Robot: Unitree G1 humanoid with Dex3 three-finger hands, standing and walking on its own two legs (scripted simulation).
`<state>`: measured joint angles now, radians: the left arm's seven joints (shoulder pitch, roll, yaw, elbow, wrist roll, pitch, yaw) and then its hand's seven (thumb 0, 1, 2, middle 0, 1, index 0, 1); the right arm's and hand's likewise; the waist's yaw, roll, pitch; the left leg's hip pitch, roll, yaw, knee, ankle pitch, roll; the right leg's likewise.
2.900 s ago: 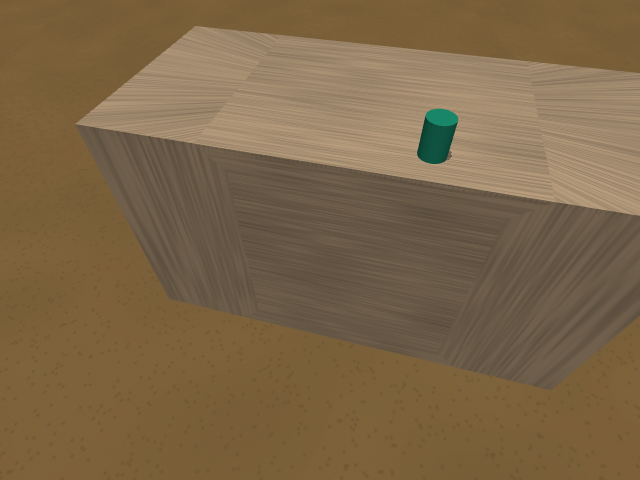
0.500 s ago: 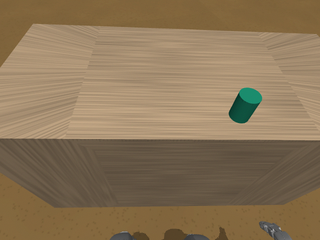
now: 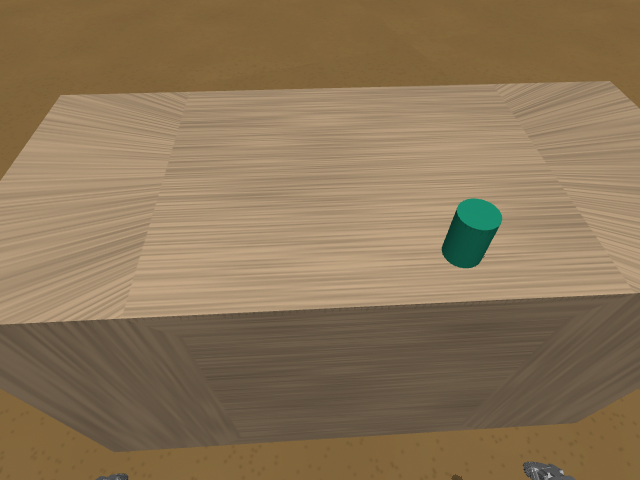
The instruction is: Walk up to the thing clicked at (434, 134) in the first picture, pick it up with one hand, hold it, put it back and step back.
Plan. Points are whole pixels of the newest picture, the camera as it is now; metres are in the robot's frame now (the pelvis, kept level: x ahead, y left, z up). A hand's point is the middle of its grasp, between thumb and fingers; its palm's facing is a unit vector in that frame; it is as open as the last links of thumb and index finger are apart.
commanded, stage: walk up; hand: right
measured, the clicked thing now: (469, 234) +0.45 -0.22 +0.02
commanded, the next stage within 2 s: stand in 0.72 s
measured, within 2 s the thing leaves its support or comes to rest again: neither
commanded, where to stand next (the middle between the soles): +0.05 -0.03 m, yaw +2 degrees
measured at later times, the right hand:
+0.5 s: hand out of the picture +0.08 -0.26 -0.15, palm faces -0.01 +0.94 -0.34, open 7.4 cm
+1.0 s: hand out of the picture +0.10 -0.24 -0.14, palm faces -0.03 +0.94 -0.33, open 7.4 cm
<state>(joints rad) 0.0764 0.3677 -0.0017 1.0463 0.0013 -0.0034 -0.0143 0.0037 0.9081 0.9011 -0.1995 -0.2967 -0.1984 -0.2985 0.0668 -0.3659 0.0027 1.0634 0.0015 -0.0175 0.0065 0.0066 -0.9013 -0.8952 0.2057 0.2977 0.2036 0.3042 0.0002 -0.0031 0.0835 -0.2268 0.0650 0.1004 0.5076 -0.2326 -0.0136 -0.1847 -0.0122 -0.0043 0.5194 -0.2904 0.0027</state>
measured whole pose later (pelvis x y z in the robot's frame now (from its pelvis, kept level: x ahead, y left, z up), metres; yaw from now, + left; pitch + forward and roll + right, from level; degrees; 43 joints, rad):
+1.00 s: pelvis +0.01 +0.01 +0.01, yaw +0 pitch -2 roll +0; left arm 0.09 0.35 0.01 1.15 0.02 -0.01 -0.01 0.00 0.91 0.90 -0.20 -0.30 -0.20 -0.30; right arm 0.07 -0.34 -0.01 1.15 -0.02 -0.01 0.01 0.01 -0.90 -0.90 0.20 0.30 0.20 0.30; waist 0.00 0.00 0.05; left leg -0.13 0.05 0.10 0.31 -0.15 -0.01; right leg -0.08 -0.02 -0.01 0.30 -0.19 0.02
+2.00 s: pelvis +0.03 +0.01 +0.01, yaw +1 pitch -1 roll +0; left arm 0.11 0.35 0.00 1.13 0.02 -0.01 0.00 0.00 0.91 0.90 -0.20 -0.30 -0.20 -0.30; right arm 0.09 -0.34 0.00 1.14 -0.02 -0.01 0.01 0.01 -0.90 -0.90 0.20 0.30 0.20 0.30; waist 0.00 0.00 0.05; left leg -0.12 0.04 0.09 0.31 -0.17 -0.01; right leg -0.05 -0.03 -0.02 0.28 -0.21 0.02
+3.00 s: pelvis +0.02 +0.02 +0.01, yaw +1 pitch -2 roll +0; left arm 0.12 0.35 0.00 1.13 0.02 -0.01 0.00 0.00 0.91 0.90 -0.20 -0.30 -0.20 -0.30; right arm 0.10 -0.34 -0.01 1.14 -0.02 -0.01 0.01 0.01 -0.90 -0.90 0.20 0.30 0.20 0.30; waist 0.00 -0.01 0.05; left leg -0.12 0.03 0.09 0.31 -0.16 0.00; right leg -0.04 -0.04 -0.03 0.28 -0.20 0.03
